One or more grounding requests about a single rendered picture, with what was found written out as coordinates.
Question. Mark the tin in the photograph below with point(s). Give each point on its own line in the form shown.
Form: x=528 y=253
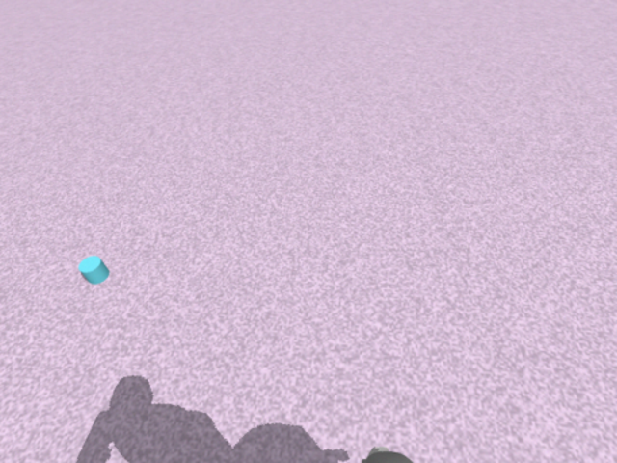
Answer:
x=94 y=269

